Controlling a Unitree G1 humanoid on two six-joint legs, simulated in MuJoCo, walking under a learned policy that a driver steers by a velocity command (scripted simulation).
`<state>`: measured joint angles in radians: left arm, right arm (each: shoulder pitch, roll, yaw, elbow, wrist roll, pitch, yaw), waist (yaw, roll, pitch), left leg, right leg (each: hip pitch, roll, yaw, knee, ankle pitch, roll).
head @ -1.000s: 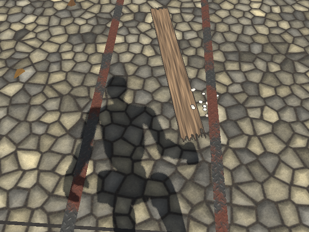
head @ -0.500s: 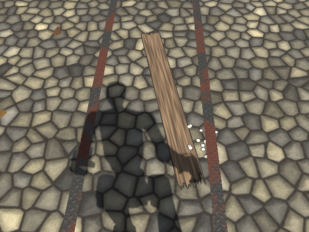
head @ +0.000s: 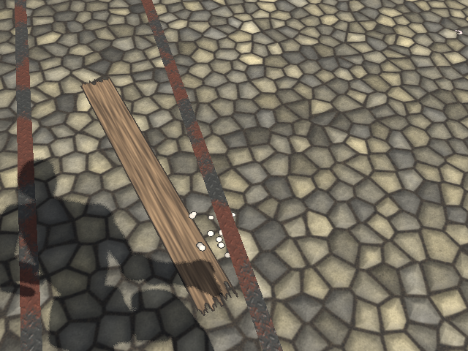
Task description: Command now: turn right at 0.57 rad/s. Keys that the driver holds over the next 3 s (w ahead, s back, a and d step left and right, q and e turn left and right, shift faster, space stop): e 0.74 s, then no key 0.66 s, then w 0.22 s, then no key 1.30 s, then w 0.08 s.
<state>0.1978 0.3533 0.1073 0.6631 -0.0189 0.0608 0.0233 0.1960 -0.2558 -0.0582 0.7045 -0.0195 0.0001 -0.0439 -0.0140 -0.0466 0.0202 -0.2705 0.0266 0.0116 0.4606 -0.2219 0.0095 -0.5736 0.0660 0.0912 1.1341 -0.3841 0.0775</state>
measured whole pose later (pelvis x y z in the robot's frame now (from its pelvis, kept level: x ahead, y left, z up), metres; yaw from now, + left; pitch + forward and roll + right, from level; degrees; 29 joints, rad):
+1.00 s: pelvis +0.00 -0.02 +0.00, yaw -31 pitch +1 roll -1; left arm 0.19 0.30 0.07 0.66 -0.01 0.06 0.02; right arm 0.17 -0.26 -0.05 0.70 0.00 0.01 -0.02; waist -0.02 -0.02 0.05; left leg -0.25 0.03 0.02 0.47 -0.24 0.00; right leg -0.34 0.00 0.06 0.75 -0.42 0.09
